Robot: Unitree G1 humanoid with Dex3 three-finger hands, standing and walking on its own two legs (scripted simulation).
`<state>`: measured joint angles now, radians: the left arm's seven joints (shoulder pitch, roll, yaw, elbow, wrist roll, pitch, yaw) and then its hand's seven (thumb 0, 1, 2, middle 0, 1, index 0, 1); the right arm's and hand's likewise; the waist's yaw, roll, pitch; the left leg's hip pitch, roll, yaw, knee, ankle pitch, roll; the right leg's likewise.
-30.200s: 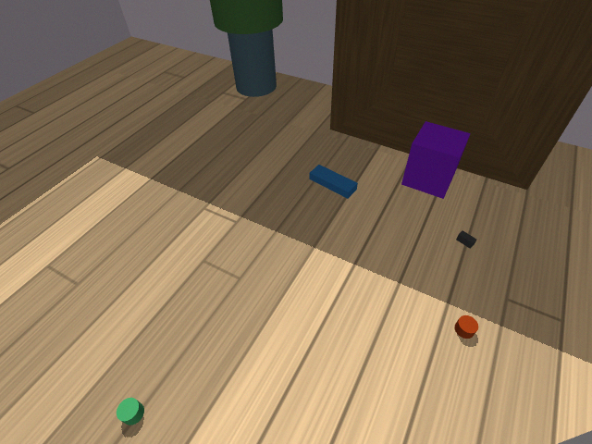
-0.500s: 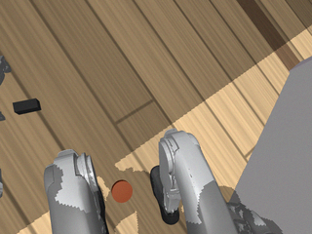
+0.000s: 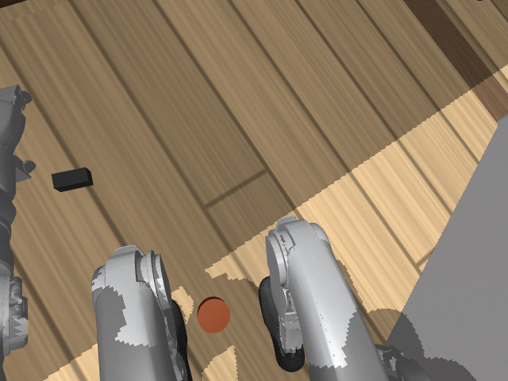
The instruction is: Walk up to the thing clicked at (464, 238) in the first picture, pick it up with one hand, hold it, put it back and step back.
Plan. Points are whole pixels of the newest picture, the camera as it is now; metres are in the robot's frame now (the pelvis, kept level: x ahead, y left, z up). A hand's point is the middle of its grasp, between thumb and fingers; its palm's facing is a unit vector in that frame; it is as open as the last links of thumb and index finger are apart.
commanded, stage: home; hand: left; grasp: from above
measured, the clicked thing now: (73, 179) +0.49 +0.31 -0.35
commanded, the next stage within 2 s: none
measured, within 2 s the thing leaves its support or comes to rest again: neither
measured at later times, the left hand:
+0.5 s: hand out of the picture +0.28 +0.26 +0.08, palm faces -0.09 -0.83 -0.55, open 7.4 cm
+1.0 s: hand out of the picture +0.23 +0.21 +0.28, palm faces +0.22 -0.95 -0.21, open 7.4 cm
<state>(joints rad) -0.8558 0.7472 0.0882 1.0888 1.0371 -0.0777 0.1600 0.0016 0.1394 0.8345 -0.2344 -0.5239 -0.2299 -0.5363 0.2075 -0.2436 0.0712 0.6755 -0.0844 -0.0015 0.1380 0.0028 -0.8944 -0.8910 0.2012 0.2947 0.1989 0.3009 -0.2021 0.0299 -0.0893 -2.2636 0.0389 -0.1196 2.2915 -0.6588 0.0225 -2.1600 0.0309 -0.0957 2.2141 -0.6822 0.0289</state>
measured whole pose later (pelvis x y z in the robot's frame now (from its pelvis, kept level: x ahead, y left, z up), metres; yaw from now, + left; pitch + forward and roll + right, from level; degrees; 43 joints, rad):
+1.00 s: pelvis +0.08 +0.00 +0.34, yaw +9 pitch +13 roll -3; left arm 0.43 0.23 0.04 -0.07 -0.07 0.44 0.06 0.01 0.90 0.90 -0.20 -0.30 -0.20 -0.30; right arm 0.31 -0.21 0.05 0.53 0.03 -0.18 -0.18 0.01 -0.90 -0.89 0.20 0.29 0.20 0.30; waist -0.06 0.05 -0.18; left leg -0.81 0.03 -0.05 1.06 -0.48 0.00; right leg -0.73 0.01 -0.06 0.99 -0.49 0.01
